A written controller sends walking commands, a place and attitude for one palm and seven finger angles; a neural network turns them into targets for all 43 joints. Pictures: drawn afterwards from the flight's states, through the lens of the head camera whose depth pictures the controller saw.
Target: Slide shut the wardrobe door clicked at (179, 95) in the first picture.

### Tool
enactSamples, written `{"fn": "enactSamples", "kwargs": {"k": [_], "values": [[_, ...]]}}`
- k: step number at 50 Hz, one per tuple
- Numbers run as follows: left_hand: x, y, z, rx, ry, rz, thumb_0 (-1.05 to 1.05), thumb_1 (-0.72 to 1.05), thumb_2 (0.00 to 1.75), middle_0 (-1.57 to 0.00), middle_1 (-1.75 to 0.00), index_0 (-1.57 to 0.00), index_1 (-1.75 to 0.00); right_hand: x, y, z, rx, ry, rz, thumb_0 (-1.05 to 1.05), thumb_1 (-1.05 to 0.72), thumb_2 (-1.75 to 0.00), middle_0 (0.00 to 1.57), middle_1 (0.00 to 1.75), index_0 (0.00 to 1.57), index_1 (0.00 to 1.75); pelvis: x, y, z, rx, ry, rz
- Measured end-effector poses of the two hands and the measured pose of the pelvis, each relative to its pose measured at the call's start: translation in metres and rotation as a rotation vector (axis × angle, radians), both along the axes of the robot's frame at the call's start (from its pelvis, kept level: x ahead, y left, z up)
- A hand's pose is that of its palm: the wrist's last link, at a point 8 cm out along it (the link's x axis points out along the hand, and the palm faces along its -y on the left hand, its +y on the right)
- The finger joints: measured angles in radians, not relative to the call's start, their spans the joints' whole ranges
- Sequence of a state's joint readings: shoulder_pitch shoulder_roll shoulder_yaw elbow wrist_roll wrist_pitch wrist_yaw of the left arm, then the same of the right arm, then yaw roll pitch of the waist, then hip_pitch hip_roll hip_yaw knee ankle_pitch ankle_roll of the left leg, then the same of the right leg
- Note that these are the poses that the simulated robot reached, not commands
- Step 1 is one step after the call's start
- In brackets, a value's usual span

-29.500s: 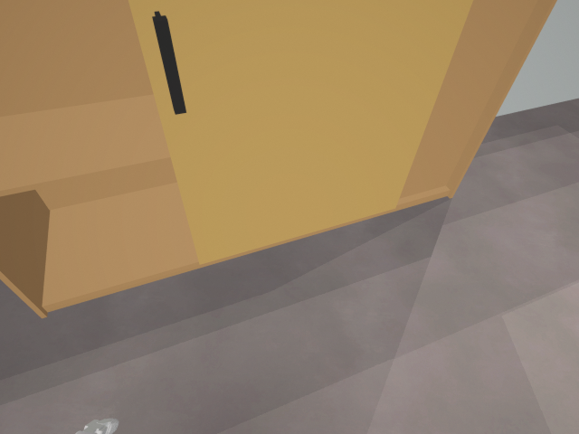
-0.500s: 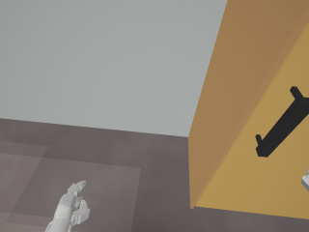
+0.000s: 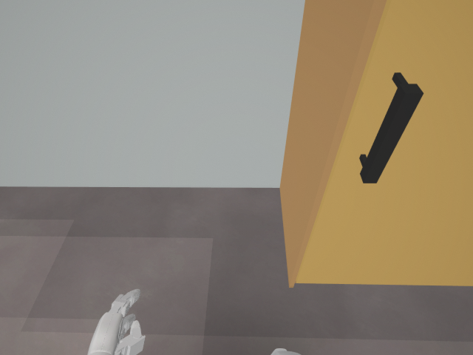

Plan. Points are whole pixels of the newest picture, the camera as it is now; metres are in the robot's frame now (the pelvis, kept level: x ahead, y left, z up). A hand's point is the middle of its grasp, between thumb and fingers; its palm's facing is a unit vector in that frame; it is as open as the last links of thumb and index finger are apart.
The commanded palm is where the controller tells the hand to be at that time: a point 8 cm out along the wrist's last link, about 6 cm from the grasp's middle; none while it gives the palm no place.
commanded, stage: step back with the hand held close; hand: right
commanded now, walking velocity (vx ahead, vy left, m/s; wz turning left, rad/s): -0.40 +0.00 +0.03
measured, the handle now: (382, 132) +0.48 -0.26 +0.12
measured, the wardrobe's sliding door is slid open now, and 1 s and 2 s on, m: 0.00 0.00 0.00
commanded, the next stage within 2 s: stop stepping back and stand still in 0.46 s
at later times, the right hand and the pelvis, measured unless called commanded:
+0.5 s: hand out of the picture +0.15 -0.26 +0.19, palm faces +0.34 +0.83 -0.44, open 7.4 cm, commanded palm +0.07 -0.30 +0.19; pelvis -0.09 -0.01 +0.01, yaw +4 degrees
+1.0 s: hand out of the picture +0.03 -0.28 +0.18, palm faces +0.44 +0.82 -0.36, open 7.4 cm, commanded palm -0.03 -0.32 +0.19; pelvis -0.18 -0.02 +0.01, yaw +3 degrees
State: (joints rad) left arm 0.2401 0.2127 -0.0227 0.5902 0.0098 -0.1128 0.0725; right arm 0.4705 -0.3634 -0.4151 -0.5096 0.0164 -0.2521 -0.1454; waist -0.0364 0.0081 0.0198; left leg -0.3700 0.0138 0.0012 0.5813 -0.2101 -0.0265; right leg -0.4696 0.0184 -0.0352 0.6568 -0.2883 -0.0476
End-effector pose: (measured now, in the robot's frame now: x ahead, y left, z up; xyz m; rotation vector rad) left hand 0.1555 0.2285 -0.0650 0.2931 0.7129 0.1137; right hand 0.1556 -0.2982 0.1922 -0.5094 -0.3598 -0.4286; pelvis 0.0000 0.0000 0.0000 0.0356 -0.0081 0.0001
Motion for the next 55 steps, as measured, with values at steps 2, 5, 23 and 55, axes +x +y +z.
{"fn": "enactSamples", "kwargs": {"k": [2, 5, 23, 55], "values": [[-0.006, 0.0, 0.001, 0.008, -0.003, 0.005, 0.01, 0.91, 0.9, -0.21, -0.3, -0.21, -0.3, -0.003, -0.001, 0.002, -0.007, -0.014, 0.014, 0.01, -0.89, -0.9, 0.22, 0.3, 0.22, 0.31, -0.006, -0.002, 0.0, 0.006, -0.002, -0.002], [-0.014, -0.001, 0.003, 0.008, -0.02, 0.015, 0.01, 0.91, 0.9, -0.21, -0.3, -0.21, -0.3, -0.008, -0.006, 0.008, -0.049, -0.018, 0.019, 0.01, -0.88, -0.9, 0.22, 0.3, 0.22, 0.31, -0.015, -0.003, 0.0, 0.031, -0.008, -0.023], [-0.06, -0.001, 0.023, 0.016, -0.037, 0.055, 0.01, 0.91, 0.9, -0.21, -0.3, -0.21, -0.3, -0.038, -0.004, 0.005, -0.028, 0.036, 0.123, 0.01, -0.88, -0.9, 0.22, 0.3, 0.22, 0.31, -0.075, -0.009, 0.011, -0.004, 0.032, 0.05], [-0.241, -0.011, 0.0, -0.041, -0.003, 0.145, 0.01, 0.91, 0.9, -0.2, -0.3, -0.2, -0.3, -0.173, -0.012, 0.01, -0.032, 0.049, 0.066, 0.01, -0.89, -0.9, 0.21, 0.3, 0.21, 0.31, -0.194, -0.019, 0.009, -0.023, 0.0, 0.042]]}}
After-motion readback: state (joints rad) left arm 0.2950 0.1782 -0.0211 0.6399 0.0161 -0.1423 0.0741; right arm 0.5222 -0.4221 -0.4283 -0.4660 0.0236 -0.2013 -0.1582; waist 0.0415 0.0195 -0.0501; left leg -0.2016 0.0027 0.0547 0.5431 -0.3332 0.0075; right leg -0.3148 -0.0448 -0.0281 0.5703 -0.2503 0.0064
